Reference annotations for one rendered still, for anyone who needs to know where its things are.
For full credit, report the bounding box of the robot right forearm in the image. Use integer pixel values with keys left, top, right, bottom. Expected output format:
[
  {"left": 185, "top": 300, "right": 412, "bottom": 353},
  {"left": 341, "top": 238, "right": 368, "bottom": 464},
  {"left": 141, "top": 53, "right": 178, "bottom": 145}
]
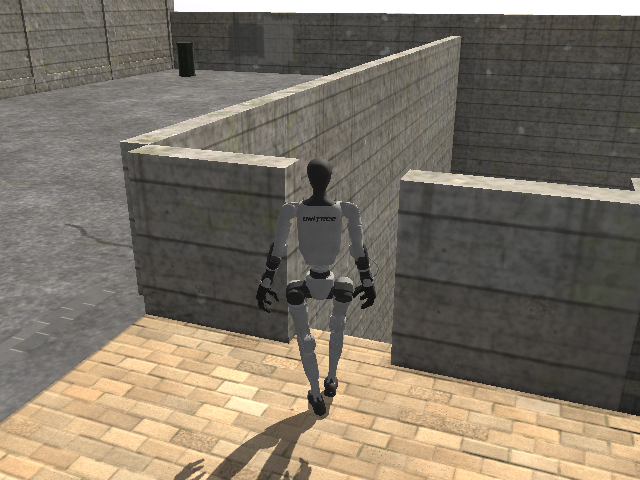
[{"left": 355, "top": 243, "right": 374, "bottom": 287}]

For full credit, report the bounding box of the robot left forearm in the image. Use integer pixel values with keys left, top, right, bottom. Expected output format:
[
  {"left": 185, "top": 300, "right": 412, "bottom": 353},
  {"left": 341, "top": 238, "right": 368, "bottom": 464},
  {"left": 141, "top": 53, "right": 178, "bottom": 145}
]
[{"left": 260, "top": 242, "right": 281, "bottom": 288}]

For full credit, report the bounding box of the left robot upper arm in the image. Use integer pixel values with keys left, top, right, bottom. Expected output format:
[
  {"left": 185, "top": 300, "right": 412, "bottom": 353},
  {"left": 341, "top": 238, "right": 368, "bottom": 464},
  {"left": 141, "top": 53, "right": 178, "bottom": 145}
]
[{"left": 271, "top": 202, "right": 299, "bottom": 258}]

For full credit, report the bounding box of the robot torso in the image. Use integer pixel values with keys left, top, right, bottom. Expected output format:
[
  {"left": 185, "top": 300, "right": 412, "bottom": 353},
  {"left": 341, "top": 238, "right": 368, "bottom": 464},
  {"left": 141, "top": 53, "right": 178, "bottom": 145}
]
[{"left": 296, "top": 197, "right": 343, "bottom": 300}]

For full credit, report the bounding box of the robot left thigh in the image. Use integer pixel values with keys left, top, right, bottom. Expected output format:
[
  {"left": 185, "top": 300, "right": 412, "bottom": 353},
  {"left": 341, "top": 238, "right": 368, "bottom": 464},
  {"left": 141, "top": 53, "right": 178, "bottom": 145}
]
[{"left": 286, "top": 280, "right": 316, "bottom": 354}]

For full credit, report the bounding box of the right robot hand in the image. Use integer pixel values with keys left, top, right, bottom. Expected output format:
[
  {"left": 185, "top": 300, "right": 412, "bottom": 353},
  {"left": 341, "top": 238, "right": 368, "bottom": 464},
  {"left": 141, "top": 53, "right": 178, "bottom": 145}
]
[{"left": 353, "top": 283, "right": 376, "bottom": 309}]

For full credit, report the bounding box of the right robot upper arm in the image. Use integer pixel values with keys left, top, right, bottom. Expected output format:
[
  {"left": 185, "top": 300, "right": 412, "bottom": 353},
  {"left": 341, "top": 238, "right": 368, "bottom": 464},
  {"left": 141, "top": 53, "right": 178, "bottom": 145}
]
[{"left": 340, "top": 201, "right": 365, "bottom": 258}]

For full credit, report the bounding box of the left robot hand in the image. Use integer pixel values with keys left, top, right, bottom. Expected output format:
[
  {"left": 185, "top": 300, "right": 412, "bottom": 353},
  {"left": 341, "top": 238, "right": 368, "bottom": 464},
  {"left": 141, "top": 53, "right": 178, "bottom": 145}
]
[{"left": 256, "top": 284, "right": 279, "bottom": 313}]

